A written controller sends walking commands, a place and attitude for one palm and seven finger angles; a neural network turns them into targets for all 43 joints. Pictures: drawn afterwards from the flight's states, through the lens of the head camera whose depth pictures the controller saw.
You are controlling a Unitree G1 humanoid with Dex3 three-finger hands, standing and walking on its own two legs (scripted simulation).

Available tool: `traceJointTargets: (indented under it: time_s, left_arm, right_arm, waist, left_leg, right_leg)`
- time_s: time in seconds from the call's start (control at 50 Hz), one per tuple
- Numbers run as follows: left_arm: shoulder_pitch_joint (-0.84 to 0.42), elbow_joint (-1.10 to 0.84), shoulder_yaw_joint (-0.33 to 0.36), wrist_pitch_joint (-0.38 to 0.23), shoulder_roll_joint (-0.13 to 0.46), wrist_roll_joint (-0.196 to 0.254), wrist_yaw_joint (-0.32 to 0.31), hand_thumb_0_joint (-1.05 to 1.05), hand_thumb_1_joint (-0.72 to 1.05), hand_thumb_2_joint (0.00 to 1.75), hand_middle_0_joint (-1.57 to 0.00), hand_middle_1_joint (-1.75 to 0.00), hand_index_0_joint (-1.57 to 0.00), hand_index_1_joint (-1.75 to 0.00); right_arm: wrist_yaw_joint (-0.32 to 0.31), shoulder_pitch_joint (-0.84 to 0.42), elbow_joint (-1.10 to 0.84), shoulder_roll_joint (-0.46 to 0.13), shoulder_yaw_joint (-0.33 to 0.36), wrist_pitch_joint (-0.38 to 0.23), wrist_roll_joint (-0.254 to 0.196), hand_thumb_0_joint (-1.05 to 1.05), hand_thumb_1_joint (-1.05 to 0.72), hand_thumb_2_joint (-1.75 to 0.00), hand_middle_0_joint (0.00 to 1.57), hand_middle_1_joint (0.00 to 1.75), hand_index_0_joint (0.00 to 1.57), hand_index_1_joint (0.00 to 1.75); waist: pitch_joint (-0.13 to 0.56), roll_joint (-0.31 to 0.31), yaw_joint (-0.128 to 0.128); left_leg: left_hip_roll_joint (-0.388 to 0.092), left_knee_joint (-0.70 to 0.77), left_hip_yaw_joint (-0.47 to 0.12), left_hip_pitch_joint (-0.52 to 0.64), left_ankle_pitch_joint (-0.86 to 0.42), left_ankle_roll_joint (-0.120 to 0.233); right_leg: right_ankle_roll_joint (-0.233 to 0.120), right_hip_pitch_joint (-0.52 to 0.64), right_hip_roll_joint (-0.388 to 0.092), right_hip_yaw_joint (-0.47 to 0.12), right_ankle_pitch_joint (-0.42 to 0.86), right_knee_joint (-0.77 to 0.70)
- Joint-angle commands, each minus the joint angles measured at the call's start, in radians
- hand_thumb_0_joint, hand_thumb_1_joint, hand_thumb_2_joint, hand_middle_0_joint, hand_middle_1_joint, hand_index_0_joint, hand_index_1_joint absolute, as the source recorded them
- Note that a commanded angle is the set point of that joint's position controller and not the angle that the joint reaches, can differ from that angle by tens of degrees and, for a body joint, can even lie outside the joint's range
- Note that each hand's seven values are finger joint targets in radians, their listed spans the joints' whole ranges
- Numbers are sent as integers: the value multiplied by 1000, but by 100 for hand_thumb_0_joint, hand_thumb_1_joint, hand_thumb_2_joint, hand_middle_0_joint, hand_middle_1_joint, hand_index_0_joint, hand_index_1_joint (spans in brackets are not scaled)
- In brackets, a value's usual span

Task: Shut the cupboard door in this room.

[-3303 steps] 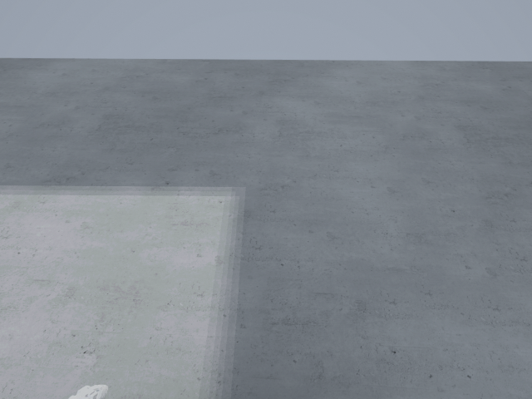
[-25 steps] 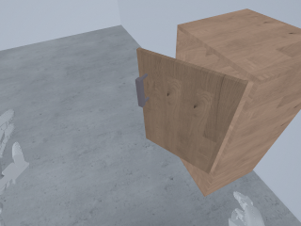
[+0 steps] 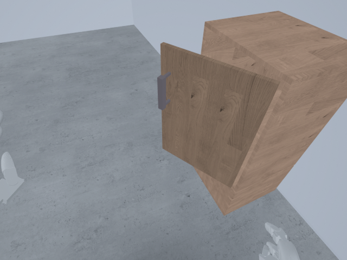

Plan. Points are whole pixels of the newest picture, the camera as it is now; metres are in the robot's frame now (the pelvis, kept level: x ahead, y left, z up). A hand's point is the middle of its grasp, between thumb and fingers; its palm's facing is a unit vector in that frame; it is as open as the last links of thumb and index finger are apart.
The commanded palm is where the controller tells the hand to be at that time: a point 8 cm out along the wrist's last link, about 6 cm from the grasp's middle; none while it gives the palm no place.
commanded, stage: step back with the hand held close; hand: left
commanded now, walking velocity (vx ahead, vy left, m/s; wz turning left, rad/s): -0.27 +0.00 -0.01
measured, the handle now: (165, 91) +0.72 +0.09 -0.02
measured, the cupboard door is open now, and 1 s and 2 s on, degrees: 30 30 30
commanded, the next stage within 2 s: stop stepping back and stand still in 0.82 s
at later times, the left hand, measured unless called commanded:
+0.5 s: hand out of the picture +0.15 +0.29 +0.18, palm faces +0.48 -0.74 -0.47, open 7.4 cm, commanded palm +0.07 +0.32 +0.19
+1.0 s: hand out of the picture +0.04 +0.28 +0.19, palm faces +0.38 -0.79 -0.47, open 7.4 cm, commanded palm +0.00 +0.31 +0.19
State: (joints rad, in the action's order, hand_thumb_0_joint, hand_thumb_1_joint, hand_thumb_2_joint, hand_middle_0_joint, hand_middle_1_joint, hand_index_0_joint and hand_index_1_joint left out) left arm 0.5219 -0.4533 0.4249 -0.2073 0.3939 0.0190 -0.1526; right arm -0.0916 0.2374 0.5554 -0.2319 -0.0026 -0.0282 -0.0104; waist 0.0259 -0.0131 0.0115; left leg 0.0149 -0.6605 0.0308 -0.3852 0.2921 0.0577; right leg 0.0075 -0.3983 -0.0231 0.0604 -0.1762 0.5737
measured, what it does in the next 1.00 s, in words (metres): walks backwards: right foot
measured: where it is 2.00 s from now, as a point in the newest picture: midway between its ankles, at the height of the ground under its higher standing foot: outside the picture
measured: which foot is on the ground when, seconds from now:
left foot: down 0.00-1.00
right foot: down 0.00-0.44, up 0.46-0.64, down 0.66-1.00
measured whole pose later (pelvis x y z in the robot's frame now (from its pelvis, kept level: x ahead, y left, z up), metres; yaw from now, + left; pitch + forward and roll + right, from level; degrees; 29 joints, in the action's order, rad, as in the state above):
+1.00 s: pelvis -0.15 +0.01 +0.00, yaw -1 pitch +0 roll -4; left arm 0.57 -0.50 0.46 -0.26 0.53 0.05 -0.11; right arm -0.09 0.25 0.59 -0.25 0.00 -0.04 0.00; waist 0.11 0.00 -0.03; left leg -0.01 -0.57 0.00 -0.48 0.10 0.03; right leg 0.00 -0.15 0.08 -0.01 -0.35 0.50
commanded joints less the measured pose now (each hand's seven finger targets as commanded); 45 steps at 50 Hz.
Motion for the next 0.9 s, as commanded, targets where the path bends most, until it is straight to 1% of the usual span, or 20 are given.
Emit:
traceJointTargets:
  time_s: [0.0, 0.12, 0.16, 0.22, 0.28, 0.32, 0.36, 0.38, 0.42, 0.44, 0.46, 0.5, 0.56, 0.64, 0.66, 0.72, 0.76, 0.78, 0.82, 0.88]
  left_arm:
    - [-98, -235, 128, -81, 207, 1, -33, 0, 90, 90, -20, -30, -20, -30]
    - [-62, -210, 185, -103, 228, -18, -37, 0, 90, 90, -20, -30, -20, -30]
    - [-49, -212, 186, -112, 218, -18, -30, 0, 90, 90, -20, -30, -20, -30]
    - [-67, -215, 185, -113, 218, -14, -22, 0, 90, 90, -20, -30, -20, -30]
    - [-77, -215, 157, -103, 217, 1, -29, 0, 90, 90, -20, -30, -20, -30]
    - [-75, -236, 161, -101, 241, 8, -40, 0, 90, 90, -20, -30, -20, -30]
    - [-57, -263, 156, -109, 237, 9, -43, 0, 90, 90, -20, -30, -20, -30]
    - [-41, -270, 172, -115, 240, 7, -44, 0, 90, 90, -20, -30, -20, -30]
    - [-31, -272, 212, -128, 238, -9, -43, 0, 90, 90, -20, -30, -20, -30]
    - [-40, -291, 214, -131, 231, -4, -35, 0, 90, 90, -20, -30, -20, -30]
    - [-44, -283, 223, -129, 239, -1, -25, 0, 90, 90, -20, -30, -20, -30]
    - [-28, -224, 203, -129, 201, 2, -11, 0, 90, 90, -20, -30, -20, -30]
    - [-67, -237, 121, -142, 155, 21, 1, 0, 90, 90, -20, -30, -20, -30]
    - [-156, -302, 73, -161, 166, 19, -1, 0, 90, 90, -20, -30, -20, -30]
    - [-175, -326, 82, -161, 185, 17, -2, 0, 90, 90, -20, -30, -20, -30]
    - [-65, -373, 177, -140, 268, 28, 7, 0, 90, 90, -20, -30, -20, -30]
    - [45, -349, 227, -122, 298, 60, 24, 0, 90, 90, -20, -30, -20, -30]
    - [98, -317, 259, -117, 320, 64, 27, 0, 90, 90, -20, -30, -20, -30]
    - [136, -252, 305, -108, 363, 63, 26, 0, 90, 90, -20, -30, -20, -30]
    - [55, -158, 210, -80, 301, 48, 21, 0, 90, 90, -20, -30, -20, -30]
  right_arm:
    - [-4, -97, -150, -140, 50, -71, 4, 0, -90, -90, 20, 30, 20, 30]
    - [-5, -113, -145, -153, 57, -97, 7, 0, -90, -90, 20, 30, 20, 30]
    - [0, -110, -146, -149, 60, -103, 8, 0, -90, -90, 20, 30, 20, 30]
    - [10, -88, -134, -144, 67, -103, 9, 0, -90, -90, 20, 30, 20, 30]
    - [25, -82, -118, -120, 63, -94, 11, 0, -90, -90, 20, 30, 20, 30]
    - [30, -85, -102, -116, 62, -83, 14, 0, -90, -90, 20, 30, 20, 30]
    - [26, -95, -107, -116, 57, -78, 7, 0, -90, -90, 20, 30, 20, 30]
    - [19, -97, -112, -126, 59, -78, 7, 0, -90, -90, 20, 30, 20, 30]
    - [6, -129, -125, -146, 63, -96, 7, 0, -90, -90, 20, 30, 20, 30]
    - [3, -139, -129, -135, 68, -107, 14, 0, -90, -90, 20, 30, 20, 30]
    - [4, -137, -118, -135, 77, -118, 18, 0, -90, -90, 20, 30, 20, 30]
    - [10, -145, -109, -138, 82, -133, 21, 0, -90, -90, 20, 30, 20, 30]
    - [21, -126, -51, -118, 62, -163, 36, 0, -90, -90, 20, 30, 20, 30]
    - [41, -104, 20, -113, 66, -178, 42, 0, -90, -90, 20, 30, 20, 30]
    - [43, -122, 12, -110, 69, -175, 34, 0, -90, -90, 20, 30, 20, 30]
    - [50, -152, -50, -92, 71, -143, 17, 0, -90, -90, 20, 30, 20, 30]
    - [40, -196, -124, -69, 50, -109, -13, 0, -90, -90, 20, 30, 20, 30]
    - [32, -215, -150, -68, 38, -94, -17, 0, -90, -90, 20, 30, 20, 30]
    - [15, -235, -167, -70, 26, -73, -10, 0, -90, -90, 20, 30, 20, 30]
    - [3, -189, -127, -68, 15, -43, 23, 0, -90, -90, 20, 30, 20, 30]
  waist:
    - [22, -41, -25]
    - [35, -151, -11]
    - [42, -144, -11]
    - [48, -7, -18]
    - [46, 120, -26]
    - [70, 125, -33]
    - [81, 60, -39]
    - [83, -28, -39]
    - [95, -238, -20]
    - [113, -247, -8]
    - [122, -193, -7]
    - [63, -181, -4]
    - [52, -180, -12]
    - [312, -190, -3]
    - [386, -181, 0]
    - [489, -61, 8]
    - [398, 117, -3]
    - [329, 131, -7]
    - [185, 118, -6]
    - [9, 61, -36]
  left_leg:
    - [-89, 245, -136, -302, 334, 23]
    - [-174, 373, -210, -538, 442, 64]
    - [-170, 335, -194, -579, 430, 67]
    - [-103, 199, -138, -505, 408, 32]
    - [-38, 34, -83, -271, 274, -14]
    - [-21, 9, -65, -117, 174, -30]
    - [-46, 117, -98, -93, 191, -13]
    - [-86, 211, -135, -163, 249, 9]
    - [-256, 466, -310, -462, 463, 82]
    - [-320, 498, -354, -491, 408, 97]
    - [-341, 476, -338, -454, 361, 101]
    - [-335, 438, -289, -455, 389, 100]
    - [-293, 363, -243, -105, -17, 58]
    - [-280, 179, -157, 459, -909, 13]
    - [-265, 139, -108, 557, -986, 6]
    - [-213, 98, -34, 512, -845, -15]
    - [-131, 75, 39, 335, -566, -32]
    - [-97, 58, 49, 249, -395, -45]
    - [-49, -1, 21, 82, -63, -68]
    - [-33, -45, -30, 17, -51, -84]
  right_leg:
    - [-20, 244, -41, -172, -193, -97]
    - [4, 476, 51, -121, 16, 132]
    - [2, 508, 51, -156, 105, 165]
    - [-30, 400, -23, -270, 56, 46]
    - [-82, 130, -141, -380, -144, -168]
    - [-93, 14, -169, -349, -193, -239]
    - [-53, 2, -100, -242, -222, -192]
    - [-27, 70, -43, -185, -205, -112]
    - [19, 361, 99, -76, -54, 246]
    - [22, 407, 130, -67, -44, 340]
    - [18, 393, 134, -90, -110, 379]
    - [12, 361, 133, -100, -190, 341]
    - [1, 157, 108, -86, -214, 68]
    - [15, 28, 88, -97, -43, -133]
    - [30, 26, 86, -90, 6, -141]
    - [54, 130, 51, -81, 307, -134]
    - [81, 154, -36, -117, 586, -142]
    - [74, 135, -85, -147, 642, -162]
    - [22, 77, -170, -216, 568, -208]
    - [-74, -50, -189, -253, 344, -253]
